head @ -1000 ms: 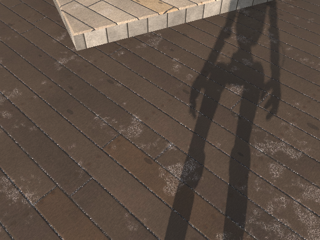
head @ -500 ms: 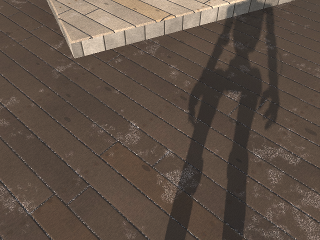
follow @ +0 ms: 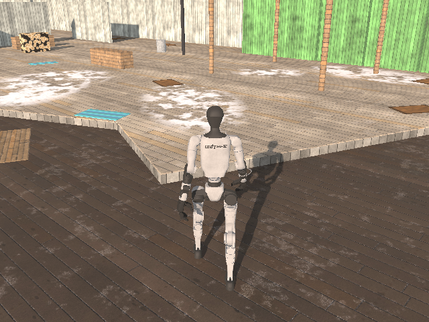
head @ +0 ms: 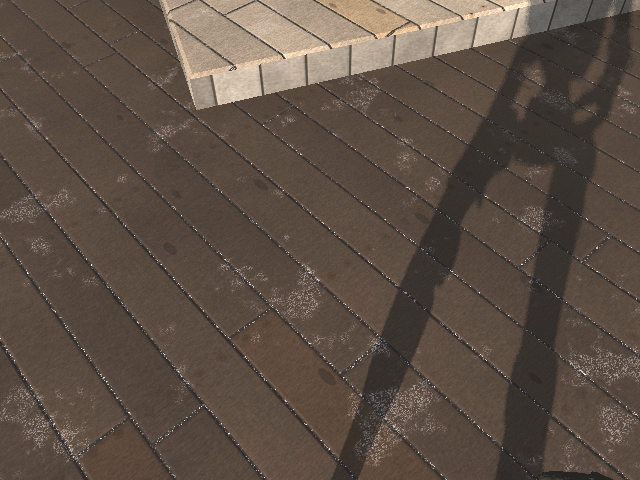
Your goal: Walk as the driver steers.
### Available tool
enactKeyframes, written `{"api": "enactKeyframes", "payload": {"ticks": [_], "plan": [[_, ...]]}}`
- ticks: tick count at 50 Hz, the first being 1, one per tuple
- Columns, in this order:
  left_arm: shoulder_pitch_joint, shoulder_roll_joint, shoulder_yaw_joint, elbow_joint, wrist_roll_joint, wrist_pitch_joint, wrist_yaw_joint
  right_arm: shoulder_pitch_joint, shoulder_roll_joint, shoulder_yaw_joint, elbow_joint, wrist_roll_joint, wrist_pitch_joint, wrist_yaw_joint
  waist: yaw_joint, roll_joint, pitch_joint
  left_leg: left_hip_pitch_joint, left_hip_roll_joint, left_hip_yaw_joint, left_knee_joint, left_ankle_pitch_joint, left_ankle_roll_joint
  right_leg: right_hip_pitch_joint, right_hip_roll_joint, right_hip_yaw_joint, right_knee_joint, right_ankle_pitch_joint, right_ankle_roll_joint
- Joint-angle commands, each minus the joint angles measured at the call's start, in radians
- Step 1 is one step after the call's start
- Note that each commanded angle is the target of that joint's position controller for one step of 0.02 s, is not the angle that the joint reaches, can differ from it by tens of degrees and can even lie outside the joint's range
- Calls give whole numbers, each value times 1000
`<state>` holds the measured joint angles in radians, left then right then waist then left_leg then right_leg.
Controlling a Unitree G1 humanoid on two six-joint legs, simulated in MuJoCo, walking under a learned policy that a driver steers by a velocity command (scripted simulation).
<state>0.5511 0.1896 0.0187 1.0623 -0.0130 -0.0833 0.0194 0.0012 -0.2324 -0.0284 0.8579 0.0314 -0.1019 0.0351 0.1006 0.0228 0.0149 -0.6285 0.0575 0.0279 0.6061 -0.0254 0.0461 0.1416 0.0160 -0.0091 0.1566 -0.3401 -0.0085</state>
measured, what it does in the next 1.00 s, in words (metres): walks ahead, turning right: left foot, then right foot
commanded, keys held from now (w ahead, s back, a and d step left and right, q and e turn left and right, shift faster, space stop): w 0.18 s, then w+e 0.80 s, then w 0.02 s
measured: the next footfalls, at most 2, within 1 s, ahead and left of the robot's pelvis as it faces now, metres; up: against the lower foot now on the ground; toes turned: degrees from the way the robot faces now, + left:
left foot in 0.08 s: +0.24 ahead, +0.13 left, +0.00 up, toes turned +2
right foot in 0.64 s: +0.54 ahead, -0.12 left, +0.00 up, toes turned -15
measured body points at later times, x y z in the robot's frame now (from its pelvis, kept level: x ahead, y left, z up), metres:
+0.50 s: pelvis +0.29 +0.03 +0.01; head +0.30 +0.03 +0.46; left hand +0.47 +0.26 -0.11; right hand +0.25 -0.23 -0.14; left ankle +0.20 +0.13 -0.73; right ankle +0.47 -0.14 -0.68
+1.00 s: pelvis +0.57 -0.06 +0.01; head +0.60 -0.08 +0.46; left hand +0.73 +0.18 -0.10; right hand +0.67 -0.37 -0.08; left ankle +0.81 +0.05 -0.68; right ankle +0.50 -0.11 -0.73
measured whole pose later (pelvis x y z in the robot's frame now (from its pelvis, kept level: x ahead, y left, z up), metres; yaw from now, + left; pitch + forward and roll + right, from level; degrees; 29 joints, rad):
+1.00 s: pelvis +0.57 -0.06 +0.01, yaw -24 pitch +3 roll +0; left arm 0.34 0.26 0.07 0.76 -0.02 -0.06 0.00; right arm 0.04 -0.28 -0.05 0.76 -0.01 -0.10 0.00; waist 0.06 0.03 0.02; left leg -0.67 0.09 -0.10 0.64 0.02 -0.05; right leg -0.14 0.12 0.12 0.33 -0.22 -0.08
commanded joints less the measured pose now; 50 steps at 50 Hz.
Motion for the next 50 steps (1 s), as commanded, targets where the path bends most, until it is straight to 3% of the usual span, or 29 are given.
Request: {"api": "enactKeyframes", "payload": {"ticks": [1, 2, 3, 4, 5, 6, 7, 8, 9, 10, 12, 14, 15, 16, 22, 27, 29, 31, 32, 33, 34, 35, 36, 37, 39, 41, 42, 46, 50], "plan": [[12, 182, 40, -32, -4, -1, 5, -63, -85, -19, -85, 0, -19, 10, -84, -141, 113, 95, -36, 17, -61, -7, 40, -102, -270, 94, 26, 584, -137], [-5, 192, 44, -38, 2, 4, 3, 6, -117, -34, -70, -1, -20, 8, -129, -155, 51, 200, -66, 36, -52, -29, 59, -82, -262, 71, 126, 794, -123], [-20, 184, 42, -45, 10, 13, 3, 163, -156, -59, -24, 2, -19, 3, -209, -157, -50, 394, -101, 56, -48, -36, 86, -109, -226, 35, 310, 943, -100], [-44, 177, 34, -68, 19, 15, 0, 349, -205, -80, 25, 3, -13, -6, -291, -132, -166, 680, -21, -36, -35, -59, 127, -283, -183, 11, 563, 827, -65], [64, 49, 1, -88, 19, -1, -11, 489, -308, -103, 52, -28, -4, -13, -252, 131, -346, 1048, 264, -509, -119, -298, 277, -652, -15, -17, 993, 324, -1], [72, 30, -7, -74, -6, -34, -18, 473, -257, -82, 57, -29, -4, -6, -236, 234, -428, 1062, 354, -855, -332, -393, 324, -783, 47, 137, 1199, -188, -11], [-35, 121, 18, -110, -35, -53, -22, 366, -184, -61, 49, -18, -8, -3, -209, 175, -236, 917, 312, -720, -347, -400, 257, -885, -22, 144, 1261, -147, -35], [-128, 152, 24, -136, -41, -60, -17, 269, -140, -48, 27, -15, -10, -2, -181, 82, -128, 743, 276, -546, -357, -291, 216, -874, -80, 111, 1229, -53, -49], [-164, 152, 31, -142, -28, -58, -8, 205, -121, -41, 17, -24, -14, 4, -144, 3, -79, 598, 237, -430, -377, -158, 195, -818, -122, 95, 1163, 21, -49], [-147, 136, 40, -136, -17, -41, -1, 171, -97, -34, 18, -35, -19, 8, -103, 8, -56, 493, 200, -338, -415, -126, 180, -751, -157, 97, 1114, 64, -51], [-101, 84, 38, -119, -21, -4, 1, 175, -79, -32, 44, -40, -27, 9, -69, 49, -25, 389, 170, -232, -471, -92, 181, -680, -175, 96, 1062, 78, -49], [-141, 101, 49, -138, -17, 15, 5, 203, -86, -33, 70, -42, -32, -1, -61, 46, 12, 377, 144, -137, -501, -52, 171, -738, -173, 92, 1018, 146, -45], [-181, 98, 49, -157, -14, 17, 5, 221, -120, -40, 79, -45, -35, -9, -67, 60, 31, 374, 168, -128, -516, -34, 186, -778, -178, 111, 974, 188, -36], [-231, 113, 54, -170, -8, 15, 3, 247, -103, -37, 88, -42, -35, -14, -85, 30, 50, 403, 148, -84, -509, 34, 169, -827, -170, 123, 931, 237, -36], [-442, 85, 42, -249, -4, -3, -32, 308, -146, -38, 99, -37, -26, -46, -143, -4, 68, 518, 151, 48, -526, 82, 124, -843, -117, 52, 571, 494, -38], [-575, 79, 32, -338, -8, -5, -71, 396, -159, -43, 124, -27, 14, -54, -185, -13, 102, 756, 208, 100, -425, 225, 106, -943, -91, -14, 464, 367, -64], [-560, 97, 39, -367, -11, -4, -85, 367, -193, -51, 107, -25, 30, -59, -150, 29, 65, 769, 224, 124, -324, 491, 86, -843, -55, -69, 454, 261, -93], [-404, 159, 72, -351, -15, 1, -89, 339, -217, -58, 83, -31, 47, -68, -57, 72, -49, 753, 209, 161, -74, 830, 61, -609, 32, -127, 461, 182, -138], [-239, 223, 106, -315, -16, 3, -79, 320, -218, -55, 67, -27, 50, -71, 32, 54, -138, 645, 170, 180, 151, 776, 27, -356, 57, -99, 390, 243, -179], [-97, 329, 138, -294, -10, 17, -53, 341, -180, -38, 33, -45, 34, -68, 63, -103, -257, 367, 109, 186, 491, 357, -14, -33, -145, 213, 381, 258, -256], [-124, 377, 139, -315, -4, 8, -56, 433, -39, 7, -7, -44, -8, -42, -45, -301, -388, -37, -125, 15, 815, -534, -57, 274, -378, 827, 218, 122, -465], [-96, 273, 113, -311, 4, 6, -53, 303, -158, -23, -25, -9, -50, -26, 24, -166, -384, -149, -68, -155, 860, -510, -22, 290, -344, 799, 155, 97, -401], [-149, 229, 100, -316, 5, 1, -49, 222, -177, -28, -59, 16, -66, -21, 13, -127, -243, -198, -24, -140, 810, -420, 3, 171, -310, 628, 154, 170, -347], [-231, 201, 89, -335, 0, -1, -53, 187, -160, -28, -57, -2, -67, -29, -36, 24, -147, -145, 23, -124, 712, -347, 11, -6, -256, 497, 131, 270, -298], [-318, 179, 79, -372, 14, -4, -51, 231, -166, -42, -59, -24, -43, -34, -112, -2, -95, -14, 65, -129, 607, -305, -17, -217, -214, 400, 96, 441, -302], [-323, 168, 76, -375, 2, -5, -45, 238, -139, -47, -65, -38, -14, -39, -133, 14, -70, 19, 73, -107, 532, -259, -39, -298, -156, 322, 63, 455, -273], [-308, 219, 87, -375, 3, -7, -38, 235, -123, -43, -81, -43, -6, -41, -143, -49, -61, 13, 63, -97, 480, -237, -66, -339, -180, 315, 54, 512, -306], [-242, 232, 94, -368, -8, 4, -13, 55, -106, -36, -141, -47, -8, -44, -79, -58, -12, 15, 19, -75, 157, -1, -106, -393, -105, 238, 62, 436, -249], [-188, 239, 95, -355, -11, 12, -9, -45, -104, -32, -182, -28, -20, -29, -34, -109, -22, 102, -36, -71, -44, 139, -93, -370, -113, 272, 95, 315, -208]]}}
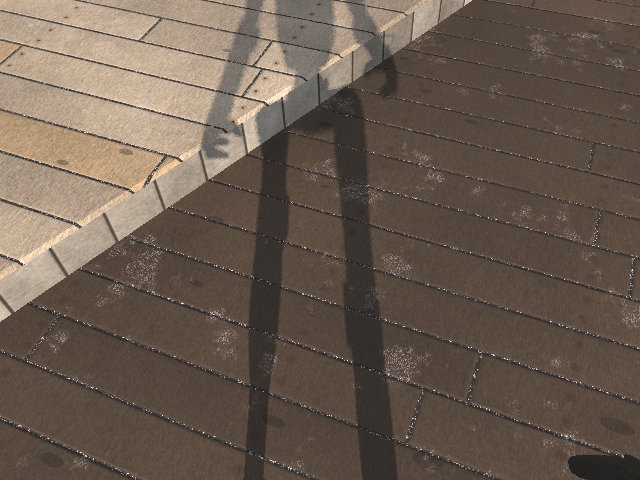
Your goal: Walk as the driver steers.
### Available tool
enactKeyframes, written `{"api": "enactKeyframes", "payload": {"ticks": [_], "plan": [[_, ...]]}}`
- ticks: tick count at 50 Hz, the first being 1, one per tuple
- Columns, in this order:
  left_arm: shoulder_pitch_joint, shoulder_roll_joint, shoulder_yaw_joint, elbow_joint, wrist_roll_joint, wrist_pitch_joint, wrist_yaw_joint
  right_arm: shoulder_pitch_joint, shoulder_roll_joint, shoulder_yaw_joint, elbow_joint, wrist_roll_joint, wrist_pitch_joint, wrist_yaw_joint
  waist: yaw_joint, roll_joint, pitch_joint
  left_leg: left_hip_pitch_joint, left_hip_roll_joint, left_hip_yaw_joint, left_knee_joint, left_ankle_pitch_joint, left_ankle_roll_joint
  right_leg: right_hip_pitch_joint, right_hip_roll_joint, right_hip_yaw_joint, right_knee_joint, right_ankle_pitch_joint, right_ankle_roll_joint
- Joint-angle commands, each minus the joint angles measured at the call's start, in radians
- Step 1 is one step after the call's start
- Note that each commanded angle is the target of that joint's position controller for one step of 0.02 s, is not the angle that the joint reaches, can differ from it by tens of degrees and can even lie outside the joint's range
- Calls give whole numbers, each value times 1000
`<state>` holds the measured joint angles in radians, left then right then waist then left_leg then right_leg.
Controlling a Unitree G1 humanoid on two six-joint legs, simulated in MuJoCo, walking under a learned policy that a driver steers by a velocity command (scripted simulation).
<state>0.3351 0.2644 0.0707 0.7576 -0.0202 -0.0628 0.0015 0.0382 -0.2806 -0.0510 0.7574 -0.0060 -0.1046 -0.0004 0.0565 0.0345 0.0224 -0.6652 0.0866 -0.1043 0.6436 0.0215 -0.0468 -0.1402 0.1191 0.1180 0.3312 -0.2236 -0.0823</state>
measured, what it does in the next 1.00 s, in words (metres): walks ahead: left foot, then right foot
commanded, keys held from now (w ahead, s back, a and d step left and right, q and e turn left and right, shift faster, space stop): w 0.72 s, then w+q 0.28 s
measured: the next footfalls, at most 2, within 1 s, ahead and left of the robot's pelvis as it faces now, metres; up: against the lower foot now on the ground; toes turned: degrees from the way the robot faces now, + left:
left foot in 0.14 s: +0.27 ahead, +0.14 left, +0.00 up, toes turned -5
right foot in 0.70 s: +0.53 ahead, -0.12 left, +0.00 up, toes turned -7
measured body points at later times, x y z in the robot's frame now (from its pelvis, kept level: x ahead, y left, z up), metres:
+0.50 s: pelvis +0.27 +0.05 +0.00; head +0.30 +0.06 +0.45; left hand +0.49 +0.27 -0.09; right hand +0.24 -0.22 -0.12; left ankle +0.23 +0.15 -0.75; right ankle +0.41 -0.14 -0.69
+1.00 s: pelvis +0.53 -0.04 +0.00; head +0.55 -0.04 +0.45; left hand +0.58 +0.24 -0.12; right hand +0.67 -0.31 -0.11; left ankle +0.66 +0.14 -0.67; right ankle +0.49 -0.12 -0.75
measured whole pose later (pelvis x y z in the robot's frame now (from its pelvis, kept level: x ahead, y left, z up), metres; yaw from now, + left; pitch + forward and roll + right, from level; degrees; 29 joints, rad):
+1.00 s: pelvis +0.53 -0.04 +0.00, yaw +0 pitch +1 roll -2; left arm 0.33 0.26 0.07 0.83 0.02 -0.11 -0.01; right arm 0.19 -0.30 -0.07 0.80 0.02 -0.04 0.01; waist 0.04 0.05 0.01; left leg -0.71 0.10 -0.10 0.95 -0.07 0.00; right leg -0.07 0.05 -0.15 0.24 -0.19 -0.05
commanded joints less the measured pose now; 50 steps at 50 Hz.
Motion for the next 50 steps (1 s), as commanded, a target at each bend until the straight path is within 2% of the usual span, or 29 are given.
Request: {"api": "enactKeyframes", "payload": {"ticks": [1, 5, 6, 7, 8, 9, 10, 11, 12, 13, 15, 17, 18, 22, 25, 30, 32, 33, 34, 35, 36, 37, 38, 39, 40, 41, 44, 47, 50], "plan": [[41, 154, 40, -43, -5, -8, 9, -91, -66, -11, -87, 11, -21, 12, 16, -126, -29, 138, -64, 53, -105, 91, 9, -54, -231, 162, -59, 185, -131], [44, 148, 38, -30, 4, 2, 16, -49, -110, -26, -91, 8, -42, 27, -17, -164, -28, 190, -64, 54, -167, -42, 68, 68, -295, 240, 40, 239, -108], [35, 137, 33, -35, 5, 6, 15, 11, -124, -36, -75, 2, -46, 25, -49, -155, -56, 273, -90, 90, -210, -63, 92, 87, -265, 220, 104, 360, -93], [25, 112, 22, -42, 11, 5, 11, 124, -151, -49, -55, -7, -50, 19, -102, -156, -141, 463, -41, 52, -189, -39, 136, 38, -218, 196, 254, 408, -69], [57, 69, 4, -61, 26, 1, 11, 281, -221, -66, -39, -14, -50, 16, -144, -24, -285, 756, 130, -146, -150, -20, 223, -147, -129, 111, 542, 217, -21], [201, 22, -11, -53, -8, -11, 10, 387, -265, -85, 18, -7, -34, 27, -105, 308, -376, 1021, 300, -594, -282, -290, 359, -486, -10, 32, 841, -319, 44], [154, 111, 2, -39, -22, -15, 12, 384, -171, -61, 12, 22, -31, 32, -135, 188, -283, 985, 298, -665, -340, -516, 332, -620, -63, 99, 959, -343, 42], [31, 154, 12, -62, -19, -16, 10, 316, -125, -46, -2, 23, -25, 29, -146, 80, -147, 852, 264, -516, -356, -499, 287, -658, -102, 73, 974, -251, 39], [-42, 144, 9, -80, 1, -16, 10, 254, -110, -36, -16, 9, -17, 29, -124, -3, -74, 716, 219, -399, -379, -385, 263, -623, -146, 27, 931, -174, 38], [-64, 129, 11, -91, 12, -19, 8, 220, -99, -31, -17, 1, -14, 30, -96, 5, -38, 628, 191, -337, -401, -281, 271, -595, -180, 10, 871, -121, 42], [-37, 101, 10, -83, 9, -16, 3, 207, -76, -22, -12, -2, -17, 30, -64, 52, -42, 554, 133, -227, -440, -160, 263, -515, -214, -15, 796, -77, 47], [-43, 74, 4, -86, 14, -12, 4, 241, -92, -26, 5, 7, -24, 29, -65, 59, -39, 536, 124, -161, -459, -15, 279, -516, -224, -41, 744, -56, 58], [-65, 64, 0, -101, 14, -11, 5, 244, -120, -32, 13, 9, -22, 25, -60, 65, -36, 541, 136, -146, -474, 4, 293, -542, -231, -48, 692, -25, 69], [-193, 47, -7, -129, 18, -17, 1, 298, -121, -31, 38, 21, -6, 13, -104, 28, -14, 564, 95, -38, -496, 80, 255, -553, -225, -77, 469, 173, 83], [-283, 34, -13, -153, 8, -25, -11, 341, -143, -32, 60, 25, 4, 10, -135, 39, 6, 577, 96, -7, -493, 43, 242, -510, -204, -97, 323, 279, 81], [-396, 45, -12, -202, -3, -37, -40, 397, -159, -34, 95, 29, 29, 5, -154, 45, 45, 689, 157, -27, -437, 69, 231, -508, -172, -113, 209, 209, 50], [-360, 70, -3, -200, -1, -42, -46, 382, -178, -39, 98, 31, 39, 0, -115, 62, 22, 723, 170, -24, -376, 200, 211, -427, -149, -126, 171, 145, 21], [-287, 93, 9, -181, 3, -44, -43, 362, -186, -41, 95, 33, 43, -3, -66, 65, -25, 720, 149, 4, -290, 362, 195, -306, -119, -154, 139, 146, 0], [-144, 135, 32, -138, 9, -42, -35, 352, -175, -36, 89, 31, 45, -5, 2, 50, -119, 666, 104, 43, -129, 454, 171, -89, -109, -162, 124, 181, -31], [50, 205, 53, -102, 23, -38, -22, 333, -136, -17, 59, 11, 41, -7, 80, -33, -270, 467, 53, 84, 156, 242, 133, 224, -272, 10, 171, 235, -99], [108, 286, 68, -82, 28, -32, -24, 457, -12, 21, 41, 10, 19, 0, 24, -300, -396, 52, -122, 103, 517, -421, 69, 567, -507, 466, 98, 64, -256], [124, 187, 45, -81, 18, -28, -22, 421, -98, 2, 61, 31, 1, 6, 60, -247, -398, -72, -98, -24, 649, -592, 77, 549, -523, 581, 13, -62, -248], [56, 150, 29, -85, 16, -28, -19, 328, -151, -14, 32, 54, -6, 11, 54, -185, -235, -127, -53, -21, 670, -518, 86, 414, -491, 425, -10, -34, -201], [-11, 128, 19, -90, 19, -29, -20, 274, -142, -13, 21, 52, -4, 8, 23, -110, -156, -94, -8, 4, 625, -431, 84, 272, -448, 300, -36, 45, -171], [-64, 96, 10, -88, 25, -32, -26, 244, -128, -17, 19, 34, 5, 5, -8, -67, -81, -61, 16, 12, 568, -374, 80, 151, -402, 210, -82, 102, -148], [-92, 93, 9, -84, 32, -42, -27, 276, -115, -21, 22, 33, 19, 5, -46, -123, -73, 6, 41, -1, 538, -333, 73, 72, -393, 157, -115, 141, -147], [-117, 93, 17, -53, 32, -65, -28, 301, -74, -21, 37, 38, 55, 1, -80, -106, -30, 48, 46, -10, 493, -268, 52, -34, -367, 25, -193, 206, -143], [-89, 114, 25, -19, 38, -68, -15, 232, -66, -25, 11, 30, 62, 0, -68, -84, 1, -36, 39, -38, 385, -126, 39, -5, -366, -70, -211, 288, -132], [-86, 128, 27, -1, 34, -62, -4, 163, -52, -22, -8, 29, 54, 14, -47, -85, 15, -28, 26, -4, 218, 31, 45, 24, -339, -171, -218, 308, -97]]}}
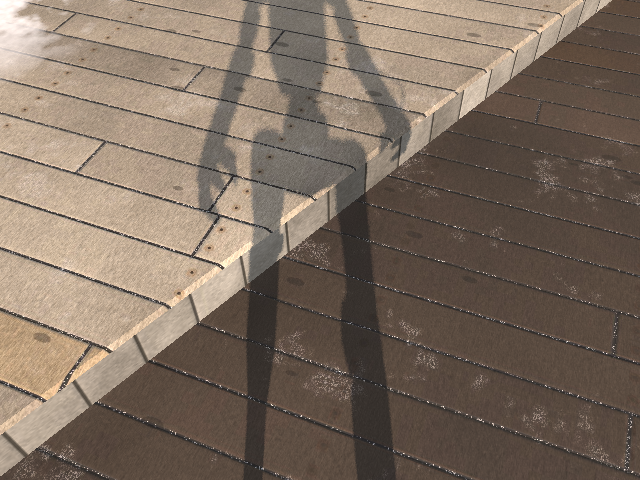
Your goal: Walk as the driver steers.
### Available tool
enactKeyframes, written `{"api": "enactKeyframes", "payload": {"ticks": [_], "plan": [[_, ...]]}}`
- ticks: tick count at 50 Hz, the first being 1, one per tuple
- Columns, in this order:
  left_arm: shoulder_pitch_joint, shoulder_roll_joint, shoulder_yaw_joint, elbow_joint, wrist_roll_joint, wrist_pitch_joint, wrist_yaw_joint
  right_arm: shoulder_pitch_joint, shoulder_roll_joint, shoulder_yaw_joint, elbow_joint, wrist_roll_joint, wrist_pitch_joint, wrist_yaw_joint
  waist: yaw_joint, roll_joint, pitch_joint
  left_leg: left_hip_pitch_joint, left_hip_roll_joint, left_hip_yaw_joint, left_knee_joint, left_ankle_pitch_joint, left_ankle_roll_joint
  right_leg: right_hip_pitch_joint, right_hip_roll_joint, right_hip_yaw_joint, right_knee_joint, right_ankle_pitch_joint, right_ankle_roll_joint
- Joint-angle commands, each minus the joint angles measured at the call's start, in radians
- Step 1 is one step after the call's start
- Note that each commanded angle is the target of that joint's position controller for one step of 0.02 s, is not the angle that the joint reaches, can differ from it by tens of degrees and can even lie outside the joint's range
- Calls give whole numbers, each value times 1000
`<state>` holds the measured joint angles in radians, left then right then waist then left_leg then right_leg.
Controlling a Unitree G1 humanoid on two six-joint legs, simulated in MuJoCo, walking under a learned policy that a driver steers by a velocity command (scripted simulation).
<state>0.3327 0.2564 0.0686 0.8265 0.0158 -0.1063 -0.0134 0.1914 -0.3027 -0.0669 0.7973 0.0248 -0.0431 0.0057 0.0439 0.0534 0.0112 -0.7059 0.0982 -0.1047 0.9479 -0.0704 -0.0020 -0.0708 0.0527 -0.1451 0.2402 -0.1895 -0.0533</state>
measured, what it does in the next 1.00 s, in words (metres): walks ahead, turning left: left foot, then right foot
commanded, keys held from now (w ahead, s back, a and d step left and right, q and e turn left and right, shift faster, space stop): w+q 0.40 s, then q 0.22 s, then e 0.38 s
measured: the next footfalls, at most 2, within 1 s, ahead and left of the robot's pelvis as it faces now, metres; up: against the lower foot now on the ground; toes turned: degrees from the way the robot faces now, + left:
left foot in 0.26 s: +0.29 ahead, +0.15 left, +0.00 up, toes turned +11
right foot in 0.70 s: +0.54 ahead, +0.04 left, +0.00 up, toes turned +24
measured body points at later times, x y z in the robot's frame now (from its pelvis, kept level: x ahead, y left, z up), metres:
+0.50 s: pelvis +0.27 +0.08 +0.00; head +0.30 +0.10 +0.44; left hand +0.37 +0.38 -0.10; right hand +0.42 -0.18 -0.11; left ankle +0.25 +0.15 -0.75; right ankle +0.38 -0.08 -0.68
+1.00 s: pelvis +0.40 +0.07 -0.01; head +0.44 +0.07 +0.44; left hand +0.39 +0.36 -0.12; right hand +0.60 -0.14 -0.14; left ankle +0.34 +0.19 -0.71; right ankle +0.50 +0.02 -0.75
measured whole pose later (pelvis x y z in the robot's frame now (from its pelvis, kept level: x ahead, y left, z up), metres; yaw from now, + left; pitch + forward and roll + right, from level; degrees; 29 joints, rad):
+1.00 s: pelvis +0.40 +0.07 -0.01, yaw +18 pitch +0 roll +2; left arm 0.25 0.27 0.04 0.81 0.00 0.01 0.00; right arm 0.17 -0.27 -0.04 0.79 0.00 0.04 -0.03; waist 0.03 0.01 0.09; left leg -0.32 -0.06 -0.07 0.79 -0.47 -0.03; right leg -0.31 0.07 0.08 0.41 -0.09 -0.06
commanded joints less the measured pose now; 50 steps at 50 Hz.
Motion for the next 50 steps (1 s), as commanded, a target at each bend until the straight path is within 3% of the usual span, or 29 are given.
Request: {"api": "enactKeyframes", "payload": {"ticks": [1, 5, 8, 10, 12, 13, 14, 15, 16, 17, 18, 19, 21, 22, 24, 27, 30, 33, 34, 35, 36, 37, 38, 39, 40, 42, 48, 49, 50], "plan": [[-75, 143, 30, -63, -4, -16, 13, -27, -25, -3, -60, -4, -10, 14, -19, -99, 37, 21, 12, 18, -136, 157, 4, -39, -272, 69, -131, 274, -119], [-3, 167, 37, -22, -15, 5, 22, -162, -7, 9, -127, -5, -12, 37, 37, -82, 84, -26, 3, 79, -268, 145, 28, 86, -310, 17, -103, 305, -107], [15, 185, 44, -4, -27, 30, 26, -208, -13, 7, -177, -3, -10, 56, 37, -97, 86, -33, -20, 132, -313, 19, 59, 185, -341, -9, -27, 443, -90], [-9, 215, 51, -10, -31, 44, 35, -168, -40, -8, -192, -2, -6, 62, -6, -136, 31, 83, -80, 195, -317, -84, 96, 207, -342, -39, 95, 773, -67], [-38, 233, 53, -19, -35, 59, 45, 53, -111, -50, -149, 1, -1, 54, -136, -143, -96, 390, -165, 232, -376, -92, 153, 142, -304, -79, 401, 956, -29], [-41, 218, 43, -35, -29, 53, 50, 224, -188, -85, -110, -1, 7, 35, -217, -77, -189, 703, -107, 94, -415, -48, 206, -80, -265, -80, 677, 722, 15], [32, 66, -7, -96, 1, 20, 34, 209, -311, -108, -128, 5, 8, 19, -121, 226, -284, 1096, 187, -485, -487, -81, 421, -579, -42, -42, 1121, -205, 95], [-13, 127, -4, -106, -27, -30, 11, 245, -242, -80, -146, -8, -2, 21, -166, 115, -440, 1174, 266, -751, -632, -181, 475, -710, -14, 235, 1235, -386, 77], [-130, 173, 9, -137, -67, -48, 0, 229, -174, -62, -137, -19, -11, 23, -188, 54, -310, 1096, 216, -573, -632, -143, 403, -772, -70, 255, 1213, -320, 51], [-147, 153, 2, -150, -58, -52, 2, 164, -146, -54, -137, -12, -19, 25, -132, -33, -182, 925, 166, -431, -632, -49, 353, -752, -117, 246, 1086, -239, 41], [-177, 152, 6, -136, -20, -44, 14, 96, -95, -38, -147, -9, -19, 24, -99, -85, -116, 787, 114, -319, -652, 36, 301, -683, -155, 228, 983, -194, 39], [-145, 158, 12, -141, -12, -34, 15, 58, -103, -36, -166, -19, -19, 18, -56, -22, -87, 674, 109, -297, -671, 131, 320, -612, -164, 231, 947, -169, 52], [-114, 155, 16, -141, -3, -12, 13, 27, -115, -40, -180, -19, -21, 11, -20, -22, -58, 556, 86, -251, -699, 260, 324, -545, -164, 220, 866, -155, 86], [-65, 84, -18, -113, 66, 42, 1, 102, -147, -45, -120, -53, -15, 9, -5, -68, -40, 481, 46, -150, -673, 479, 287, -462, -152, 152, 836, -140, 102], [-83, 70, -26, -132, 47, 74, -1, 123, -149, -46, -103, -46, -10, 10, -7, -21, -28, 432, -15, -68, -639, 653, 249, -431, -119, 119, 727, -70, 117], [-157, 93, -30, -153, 23, 83, 3, 125, -141, -45, -99, -33, 5, 14, -42, 54, -59, 445, -40, -70, -613, 572, 202, -384, -96, 125, 588, 58, 112], [-214, 115, -29, -171, 15, 76, 13, 148, -146, -50, -93, -39, 24, 8, -76, 53, -61, 505, -21, -141, -557, 485, 179, -361, -68, 148, 480, 69, 101], [-133, 141, -18, -145, 15, 60, 22, 113, -140, -49, -99, -44, 29, -5, -46, 57, -60, 563, 7, -214, -464, 397, 132, -273, -58, 173, 327, 69, 63], [-77, 132, -18, -125, 21, 48, 26, 93, -126, -43, -97, -33, 26, -10, -10, 34, -59, 552, -18, -200, -394, 362, 107, -185, -62, 162, 217, 170, 40], [-44, 154, -17, -119, 33, 30, 32, 120, -75, -25, -99, -26, 17, -12, -11, -52, -104, 534, -81, -157, -265, 261, 72, -78, -162, 254, 171, 371, 12], [-49, 209, -16, -142, 29, 27, 31, 263, -16, -9, -98, -28, 16, -17, -84, -258, -180, 462, -197, -60, -85, -264, 42, 48, -397, 503, 195, 825, -80], [-56, 180, -19, -122, 3, 48, 27, 360, -33, -9, -51, -29, 43, -25, -100, -342, -256, 422, -236, -15, -13, -593, 31, 32, -475, 717, 131, 725, -213], [-88, 126, -34, -129, -8, 58, 16, 315, -71, -10, -28, -48, 59, -24, -94, -220, -155, 379, -198, -28, 23, -578, 30, -21, -421, 699, 85, 506, -218], [-110, 97, -42, -120, -9, 67, 13, 227, -81, -12, -30, -57, 67, -19, -78, -168, -99, 364, -176, -9, 5, -533, 24, -57, -357, 615, 70, 363, -181], [-124, 99, -45, -110, -2, 77, 14, 178, -75, -10, -37, -53, 73, -15, -79, -169, -62, 370, -156, 13, -49, -498, 14, -87, -302, 542, 53, 317, -141], [-121, 161, -20, -89, 2, 91, 19, 144, -69, -2, -35, -49, 80, -15, -76, -220, -37, 396, -163, 60, -114, -443, -2, -109, -224, 466, 58, 332, -105], [-79, 184, 17, -64, -8, 119, 9, 54, -60, 8, -42, -40, 85, -33, -40, -191, -67, 340, -158, 61, -136, -404, -14, -77, -222, 531, 39, 152, -148], [-173, 200, 25, -120, -32, 100, 22, 9, -70, -3, -58, -5, 75, -53, -39, -200, -65, 319, -132, -8, -157, -390, -38, -88, -240, 591, 9, -17, -161], [-185, 199, 28, -121, -35, 94, 31, -12, -81, -3, -61, -4, 67, -63, -34, -199, -58, 322, -128, -13, -184, -375, -45, -106, -241, 614, -9, -98, -162]]}}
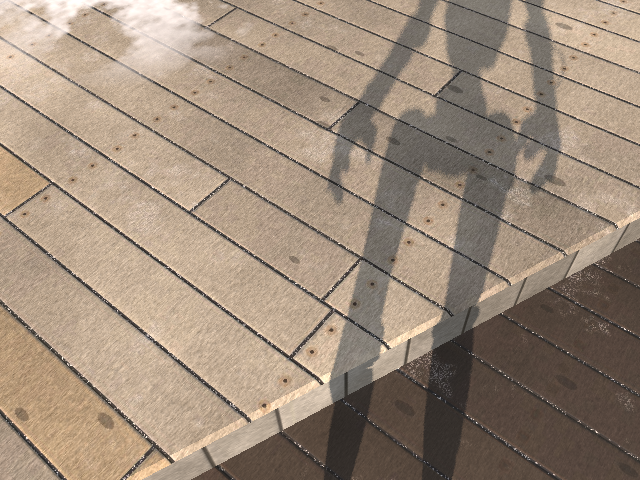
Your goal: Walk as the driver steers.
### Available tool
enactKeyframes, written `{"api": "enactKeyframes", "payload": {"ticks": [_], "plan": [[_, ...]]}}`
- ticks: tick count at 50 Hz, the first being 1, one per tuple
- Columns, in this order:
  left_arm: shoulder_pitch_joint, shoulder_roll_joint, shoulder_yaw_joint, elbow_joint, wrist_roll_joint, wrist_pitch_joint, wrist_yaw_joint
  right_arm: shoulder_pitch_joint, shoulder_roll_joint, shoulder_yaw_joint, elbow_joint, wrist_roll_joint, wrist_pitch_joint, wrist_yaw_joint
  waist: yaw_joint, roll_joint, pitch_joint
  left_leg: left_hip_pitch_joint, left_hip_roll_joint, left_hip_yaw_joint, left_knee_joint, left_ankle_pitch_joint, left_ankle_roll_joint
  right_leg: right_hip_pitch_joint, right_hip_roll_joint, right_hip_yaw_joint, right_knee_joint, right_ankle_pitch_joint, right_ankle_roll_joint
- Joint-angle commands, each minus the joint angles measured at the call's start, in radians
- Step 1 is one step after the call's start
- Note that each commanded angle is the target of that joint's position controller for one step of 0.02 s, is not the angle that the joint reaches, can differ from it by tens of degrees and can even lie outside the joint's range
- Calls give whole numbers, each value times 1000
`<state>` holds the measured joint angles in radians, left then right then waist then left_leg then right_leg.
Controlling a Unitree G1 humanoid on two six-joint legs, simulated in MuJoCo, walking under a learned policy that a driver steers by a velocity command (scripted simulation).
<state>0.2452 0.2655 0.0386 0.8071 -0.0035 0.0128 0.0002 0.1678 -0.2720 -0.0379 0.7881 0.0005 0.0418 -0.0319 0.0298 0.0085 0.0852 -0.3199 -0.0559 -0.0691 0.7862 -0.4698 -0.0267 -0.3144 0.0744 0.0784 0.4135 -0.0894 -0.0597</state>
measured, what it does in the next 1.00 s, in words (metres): steps on the spot, turning right: left foot, then right foot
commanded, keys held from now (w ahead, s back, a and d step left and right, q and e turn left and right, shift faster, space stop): e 0.58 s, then no key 0.42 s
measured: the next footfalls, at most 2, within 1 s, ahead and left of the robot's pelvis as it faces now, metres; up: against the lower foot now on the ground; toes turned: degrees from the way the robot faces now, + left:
left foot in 0.16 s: +0.06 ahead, +0.14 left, +0.00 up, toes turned -11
right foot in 0.60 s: +0.00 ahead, -0.12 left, +0.00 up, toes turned -23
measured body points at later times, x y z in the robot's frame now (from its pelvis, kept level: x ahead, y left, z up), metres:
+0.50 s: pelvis +0.00 +0.03 +0.00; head +0.03 +0.03 +0.45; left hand +0.23 +0.25 -0.10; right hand +0.03 -0.28 -0.10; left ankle +0.02 +0.15 -0.74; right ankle -0.03 -0.11 -0.70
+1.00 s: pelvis -0.01 -0.02 +0.00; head +0.01 -0.03 +0.44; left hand +0.25 +0.14 -0.10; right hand -0.02 -0.32 -0.12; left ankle +0.06 +0.11 -0.74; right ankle -0.04 -0.10 -0.74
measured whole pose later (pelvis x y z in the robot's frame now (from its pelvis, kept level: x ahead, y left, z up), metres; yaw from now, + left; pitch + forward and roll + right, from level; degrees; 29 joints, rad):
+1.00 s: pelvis -0.01 -0.02 +0.00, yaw -26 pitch +0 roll -1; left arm 0.12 0.25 0.02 0.73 0.01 0.01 0.00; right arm 0.19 -0.29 -0.05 0.80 0.00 0.01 -0.03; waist -0.01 0.02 0.03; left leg -0.26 0.06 -0.03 0.53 -0.23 -0.05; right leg -0.24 0.08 0.02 0.49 -0.24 -0.05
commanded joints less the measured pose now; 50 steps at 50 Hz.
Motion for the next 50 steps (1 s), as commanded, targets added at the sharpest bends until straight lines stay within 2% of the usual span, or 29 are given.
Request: {"api": "enactKeyframes", "payload": {"ticks": [1, 4, 7, 8, 9, 10, 11, 12, 13, 14, 17, 20, 22, 25, 28, 29, 30, 31, 32, 33, 34, 35, 36, 38, 42, 45, 47, 49, 50], "plan": [[-91, 191, 61, -97, -13, -25, 24, 14, -109, -32, -51, 15, -26, -30, -20, -155, -131, -46, 23, -51, -52, 42, -26, 121, -256, 399, -189, -229, -155], [-91, 197, 72, -99, -13, -5, 33, 46, -101, -33, -34, 15, -47, -22, -23, -148, -133, 33, 6, -29, -163, 97, -23, 69, -226, 397, -185, -236, -138], [-118, 193, 75, -114, -29, 20, 40, 115, -106, -41, -2, 17, -61, -3, -60, -132, -132, 168, 4, 12, -383, 246, 12, -6, -161, 367, -136, -268, -79], [-104, 174, 69, -117, -28, 23, 40, 138, -143, -52, 0, 8, -62, -4, -62, -84, -135, 236, 88, -41, -446, 242, 46, -75, -117, 328, -67, -337, -36], [-123, 135, 61, -150, -22, 19, 36, 141, -235, -72, -4, -20, -56, -9, -43, 132, -105, 248, 281, -271, -524, 159, 159, -239, 3, 168, 141, -432, 18], [-107, 161, 71, -151, -17, 6, 31, 45, -244, -75, -36, -56, -60, -6, -24, 268, -81, 143, 425, -432, -583, 255, 260, -270, 52, 58, 412, -481, 59], [-65, 216, 91, -124, -11, 4, 26, -31, -184, -56, -74, -60, -68, -11, 5, 179, -85, 106, 417, -375, -563, 325, 266, -248, 7, 92, 580, -440, 78], [-25, 221, 98, -96, -11, 13, 24, -82, -151, -47, -89, -38, -73, -16, 28, 121, -84, 109, 359, -273, -536, 365, 224, -246, 5, 82, 652, -385, 92], [-4, 201, 95, -81, -5, 23, 28, -96, -140, -43, -94, -16, -75, -18, 27, 103, -84, 139, 324, -211, -515, 388, 199, -269, -3, 72, 714, -339, 112], [-7, 181, 89, -82, -4, 31, 26, -89, -134, -37, -91, -5, -74, -19, 15, 98, -71, 152, 313, -171, -502, 442, 199, -294, -11, 65, 764, -316, 129], [-104, 145, 70, -137, -21, 31, 15, -17, -151, -39, -75, -12, -57, -27, -45, 122, -57, 233, 292, -83, -498, 515, 222, -345, -51, -2, 680, -264, 166], [-160, 129, 56, -185, -21, 26, 0, 30, -191, -54, -66, -13, -43, -28, -85, 141, -93, 320, 328, -63, -479, 586, 244, -319, -92, -33, 544, -278, 182], [-168, 119, 47, -204, -18, 26, -12, 19, -218, -65, -71, -9, -39, -21, -89, 150, -110, 295, 341, -26, -471, 622, 245, -235, -108, -71, 453, -292, 170], [-154, 136, 53, -217, -18, 35, -21, 8, -237, -75, -73, 0, -38, -6, -81, 167, -126, 261, 355, 14, -445, 659, 235, -125, -94, -124, 337, -282, 138], [-97, 141, 63, -211, -18, 45, -30, -21, -237, -81, -69, 28, -43, 2, -32, 162, -134, 234, 358, 51, -354, 640, 183, 3, -73, -154, 110, -158, 73], [-54, 157, 74, -196, -15, 46, -26, 4, -212, -76, -56, 33, -47, 5, -15, 127, -149, 180, 329, 93, -276, 579, 133, 112, -52, -147, 2, -56, 38], [-5, 218, 94, -189, -17, 46, -12, 63, -167, -63, -41, 10, -52, 10, -13, -22, -194, 21, 265, 172, -94, 406, 52, 315, -135, -5, -44, 198, -12], [-6, 337, 113, -218, 0, 42, 5, 35, -86, -31, -104, -46, -57, 15, -36, -337, -209, -303, 118, 218, 194, -169, -49, 449, -425, 379, -15, 591, -196], [32, 272, 94, -220, 29, 16, -5, -49, -147, -48, -112, -25, -58, 7, 54, -201, -283, -319, 96, 55, 373, -235, -55, 374, -488, 413, -42, 554, -322], [-12, 239, 79, -213, 30, -4, -8, -50, -175, -59, -105, 5, -50, 4, 25, -145, -229, -323, 121, 30, 421, -167, -45, 321, -433, 304, -50, 480, -284], [-71, 209, 73, -210, 16, -15, -4, -33, -174, -62, -86, 10, -44, 0, -5, -116, -192, -322, 134, 20, 392, -86, -38, 283, -359, 227, -56, 368, -220], [-115, 182, 63, -212, 3, -15, 1, -26, -177, -65, -72, 2, -38, -9, -19, -104, -170, -320, 141, 16, 359, -22, -42, 258, -325, 193, -60, 311, -180], [-137, 173, 54, -211, 2, -15, 5, -10, -178, -67, -64, -6, -34, -12, -35, -118, -164, -270, 133, 23, 359, 36, -50, 205, -302, 162, -67, 340, -172], [-146, 156, 44, -205, 12, -17, 10, 32, -159, -64, -52, -3, -33, -9, -52, -127, -181, -203, 119, 31, 322, 103, -60, 172, -280, 129, -82, 330, -175], [-145, 151, 38, -178, 15, -18, 15, -2, -117, -43, -57, -3, -30, -6, -27, -135, -155, -128, 128, 27, 72, 130, -63, 165, -269, 134, -98, 173, -171], [-137, 164, 38, -153, 18, -15, 9, -16, -127, -41, -58, 1, -33, -2, -8, -143, -125, -50, 119, 37, -56, 102, -54, 126, -275, 167, -105, 63, -181], [-142, 153, 30, -137, 14, -14, 4, -9, -126, -41, -52, 4, -39, 0, -13, -136, -110, 0, 109, 44, -151, 120, -44, 111, -271, 191, -95, 20, -175], [-153, 124, 16, -119, 3, -15, 2, 32, -104, -33, -32, -7, -49, 6, -56, -100, -106, 129, 100, 55, -380, 309, -20, 73, -236, 174, -63, -3, -126], [-117, 103, 7, -104, 11, -23, 0, 38, -126, -33, -32, -20, -55, 6, -51, -62, -127, 220, 140, 4, -416, 446, -4, 43, -205, 162, -48, -22, -78]]}}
